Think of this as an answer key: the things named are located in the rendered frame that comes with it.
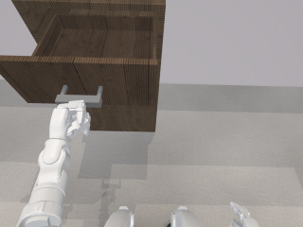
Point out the drawer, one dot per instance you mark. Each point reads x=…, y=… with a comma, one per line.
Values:
x=85, y=51

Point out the handle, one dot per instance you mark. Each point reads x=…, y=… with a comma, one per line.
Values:
x=90, y=101

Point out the right robot shin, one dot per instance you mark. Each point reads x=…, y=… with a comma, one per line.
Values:
x=182, y=208

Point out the right robot hand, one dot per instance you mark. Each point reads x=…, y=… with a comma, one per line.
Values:
x=243, y=215

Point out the robot left forearm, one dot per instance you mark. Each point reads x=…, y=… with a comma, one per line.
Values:
x=45, y=204

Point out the right robot thigh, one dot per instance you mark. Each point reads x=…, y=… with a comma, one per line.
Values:
x=184, y=218

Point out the left robot hand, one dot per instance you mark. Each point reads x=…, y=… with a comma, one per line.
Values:
x=61, y=120

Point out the cabinet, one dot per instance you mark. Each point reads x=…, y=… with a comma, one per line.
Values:
x=37, y=15

